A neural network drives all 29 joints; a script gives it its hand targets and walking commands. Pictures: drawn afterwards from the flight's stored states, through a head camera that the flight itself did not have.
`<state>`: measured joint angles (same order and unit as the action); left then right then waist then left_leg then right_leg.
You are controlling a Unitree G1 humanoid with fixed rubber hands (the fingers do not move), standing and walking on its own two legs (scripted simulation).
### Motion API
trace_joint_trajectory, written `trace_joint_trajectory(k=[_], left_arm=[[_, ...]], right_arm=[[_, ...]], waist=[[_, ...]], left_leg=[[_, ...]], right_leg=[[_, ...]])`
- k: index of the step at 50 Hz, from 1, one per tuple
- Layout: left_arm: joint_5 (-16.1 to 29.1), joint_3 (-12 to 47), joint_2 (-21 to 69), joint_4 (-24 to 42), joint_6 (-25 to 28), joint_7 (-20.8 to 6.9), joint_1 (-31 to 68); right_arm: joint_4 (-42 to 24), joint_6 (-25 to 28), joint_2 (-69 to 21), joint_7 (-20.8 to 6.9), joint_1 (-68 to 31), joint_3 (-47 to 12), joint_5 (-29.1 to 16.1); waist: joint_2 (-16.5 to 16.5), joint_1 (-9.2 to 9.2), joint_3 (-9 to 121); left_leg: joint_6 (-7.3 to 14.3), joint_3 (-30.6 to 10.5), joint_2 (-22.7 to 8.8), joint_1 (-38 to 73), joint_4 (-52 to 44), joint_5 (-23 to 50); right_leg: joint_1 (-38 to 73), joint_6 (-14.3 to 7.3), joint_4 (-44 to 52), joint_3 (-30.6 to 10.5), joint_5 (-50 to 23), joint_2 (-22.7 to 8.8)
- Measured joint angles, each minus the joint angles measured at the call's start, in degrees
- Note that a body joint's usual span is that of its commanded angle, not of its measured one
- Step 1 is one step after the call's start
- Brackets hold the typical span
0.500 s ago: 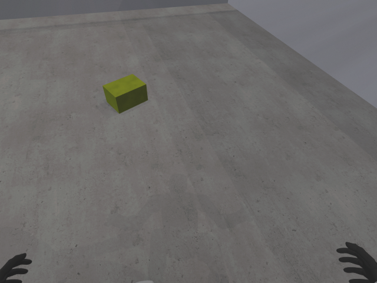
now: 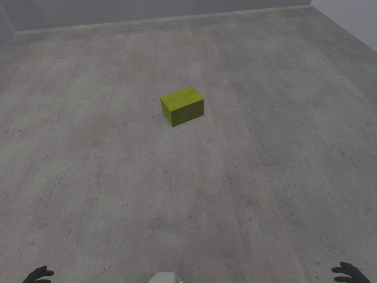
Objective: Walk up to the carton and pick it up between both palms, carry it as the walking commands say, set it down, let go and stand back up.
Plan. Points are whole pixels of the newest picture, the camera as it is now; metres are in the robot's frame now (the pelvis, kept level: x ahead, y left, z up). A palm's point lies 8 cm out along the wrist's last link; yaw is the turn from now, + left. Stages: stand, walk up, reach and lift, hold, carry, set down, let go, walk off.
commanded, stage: walk up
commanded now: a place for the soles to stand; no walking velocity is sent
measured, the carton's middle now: (182, 106) +1.47 +0.16 -0.69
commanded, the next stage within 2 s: none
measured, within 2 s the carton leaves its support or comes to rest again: neither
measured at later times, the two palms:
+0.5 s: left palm (59, 211) +0.30 +0.38 -0.08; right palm (310, 186) +0.36 -0.28 -0.06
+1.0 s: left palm (67, 163) +0.46 +0.43 -0.08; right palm (271, 115) +0.65 -0.24 -0.06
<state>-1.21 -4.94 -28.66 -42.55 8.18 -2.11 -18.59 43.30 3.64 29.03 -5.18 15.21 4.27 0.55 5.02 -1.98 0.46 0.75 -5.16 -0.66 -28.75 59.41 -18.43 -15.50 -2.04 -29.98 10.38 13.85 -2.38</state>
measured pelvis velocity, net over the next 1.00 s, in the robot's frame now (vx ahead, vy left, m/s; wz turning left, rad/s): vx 0.47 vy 0.07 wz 0.14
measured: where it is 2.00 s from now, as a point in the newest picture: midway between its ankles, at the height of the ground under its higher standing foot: (186, 175)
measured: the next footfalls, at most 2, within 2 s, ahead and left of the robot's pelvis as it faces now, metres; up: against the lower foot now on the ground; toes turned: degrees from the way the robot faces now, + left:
left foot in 0.24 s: +0.27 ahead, +0.17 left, +0.00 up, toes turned +9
right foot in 0.62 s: +0.48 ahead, -0.08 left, +0.00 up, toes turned +1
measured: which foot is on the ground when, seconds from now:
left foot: up 0.00-0.22, down 0.24-0.64, up 0.66-0.96, down 0.98-1.00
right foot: down 0.00-0.24, up 0.26-0.60, down 0.62-0.98, up 1.00-1.00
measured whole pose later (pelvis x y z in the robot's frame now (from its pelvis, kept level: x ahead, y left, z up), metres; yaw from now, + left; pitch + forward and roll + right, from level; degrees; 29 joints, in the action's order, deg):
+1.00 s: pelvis +0.47 +0.07 -0.01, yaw +8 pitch -1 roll -1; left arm -0.5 -3.8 -30.7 -42.7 5.2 -3.4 -22.4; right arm 44.0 5.4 28.5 -4.5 12.9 4.7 1.2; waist -0.4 -2.9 -1.4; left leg 1.9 4.5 -3.0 -23.7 33.7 -9.3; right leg -13.1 -1.7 -40.1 5.5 23.8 -4.9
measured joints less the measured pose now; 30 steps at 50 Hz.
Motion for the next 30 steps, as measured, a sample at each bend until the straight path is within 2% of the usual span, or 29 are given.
trace_joint_trajectory(k=[3, 7, 11, 12, 13, 16, 18, 21, 25, 30], left_arm=[[0.2, -0.1, -0.8, 0.1, 0.3, -0.1, -2.2], [0.3, 0.0, -1.9, 0.0, -0.2, -0.3, -4.6], [0.6, 0.6, -2.8, -0.2, -1.4, -0.2, -6.2], [0.7, 0.8, -2.8, -0.1, -1.7, 0.0, -6.6], [1.0, 1.2, -2.5, -0.1, -2.1, 0.1, -6.4], [1.3, 2.3, -1.2, 0.0, -2.8, 0.5, -4.0], [1.4, 2.6, -0.6, 0.1, -2.6, 0.4, -2.6], [1.1, 2.5, 0.2, 0.0, -2.6, -0.5, -1.3], [0.4, 1.9, 1.1, -0.7, -3.1, -1.9, 0.9], [0.0, 0.8, 0.9, -0.8, -2.7, -2.8, 3.9]], right_arm=[[-0.2, -0.4, 0.1, -1.1, -2.4, 0.1, 0.2], [-0.7, -0.8, -0.2, -2.4, -6.1, 0.0, 0.1], [-1.5, -0.8, -0.8, -2.6, -9.2, -0.2, 0.1], [-2.0, -0.5, -0.6, -2.3, -9.6, -0.2, 0.3], [-2.4, 0.0, -0.5, -1.7, -10.0, 0.1, 0.8], [-2.8, 0.9, -1.3, 0.4, -8.6, 0.2, -0.7], [-2.4, 1.2, -2.1, 1.2, -6.3, -0.1, -1.3], [-1.8, 1.7, -2.4, 1.6, -2.9, -0.4, -0.9], [-1.2, 2.2, -1.4, 1.5, 1.1, 0.1, -0.4], [-0.3, 1.6, 0.2, 1.5, 4.4, 0.4, -0.5]], waist=[[-0.5, -1.21, -0.8], [-1.7, -2.33, -2.2], [-3.4, -2.98, -2.4], [-3.7, -2.97, -2.4], [-4.1, -2.7, -2.8], [-5.5, -1.64, -3.8], [-6.8, -0.65, -3.8], [-7.8, 1.3, -3.5], [-7.7, 3.59, -3.3], [-6.1, 5.36, -2.2]], left_leg=[[-0.8, 1.3, -2.2, -2.9, -7.3, 3.8], [-0.7, 4.1, -4.5, -3.1, -18.4, 8.4], [0.8, 7.6, -3.6, 1.0, -25.7, 7.8], [1.8, 8.1, -2.7, 2.9, -27.5, 7.1], [2.3, 8.4, -1.9, 3.1, -26.8, 9.7], [1.8, 8.5, -0.7, 4.0, -23.1, 7.4], [1.4, 8.5, 0.0, 6.9, -25.1, 6.1], [1.5, 8.6, 0.6, 10.7, -27.8, 5.1], [1.4, 8.8, 0.7, 14.9, -29.1, 2.3], [0.2, 8.7, -0.4, 18.6, -26.2, -4.0]], right_leg=[[4.5, 0.5, 3.7, 1.4, 0.6, -0.7], [9.2, 2.0, 5.6, 2.8, 3.1, -1.7], [12.0, 3.6, 2.7, 3.8, 8.4, -3.9], [11.4, 3.2, -0.9, 3.6, 10.6, -5.0], [8.9, 2.3, -7.9, 2.9, 12.1, -6.6], [-2.3, 0.6, -30.4, -5.7, 11.0, -5.3], [-7.7, 0.2, -33.8, -8.0, 8.7, -4.9], [-12.9, 0.7, -27.6, -8.8, 6.5, -5.5], [-16.0, 1.1, -16.4, -8.5, 0.8, -5.7], [-12.6, 0.2, -5.7, -7.0, -3.5, -2.9]])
